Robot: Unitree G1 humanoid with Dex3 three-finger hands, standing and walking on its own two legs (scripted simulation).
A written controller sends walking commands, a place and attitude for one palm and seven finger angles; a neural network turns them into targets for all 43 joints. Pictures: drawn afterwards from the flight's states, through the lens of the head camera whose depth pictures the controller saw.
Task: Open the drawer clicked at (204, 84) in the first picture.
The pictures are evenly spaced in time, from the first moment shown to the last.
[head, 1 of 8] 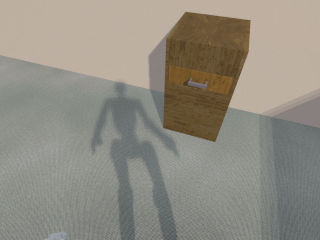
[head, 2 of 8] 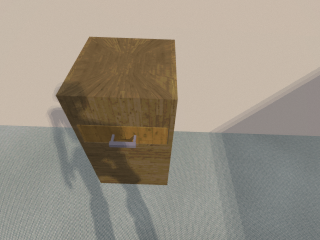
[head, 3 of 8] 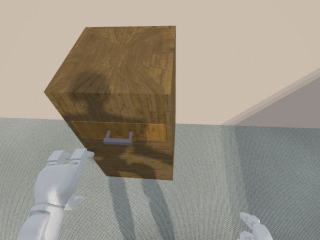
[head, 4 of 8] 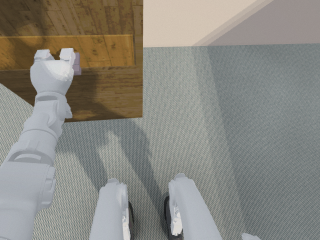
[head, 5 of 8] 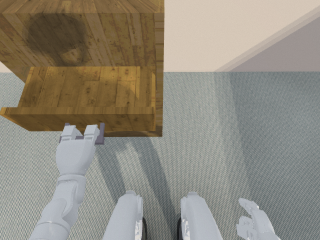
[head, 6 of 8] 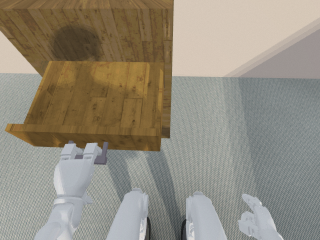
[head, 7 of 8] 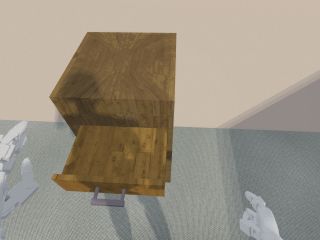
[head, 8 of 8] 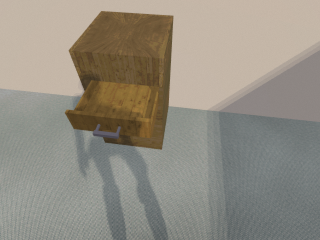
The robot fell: no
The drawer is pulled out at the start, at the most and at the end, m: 0.00 0.23 0.23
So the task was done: yes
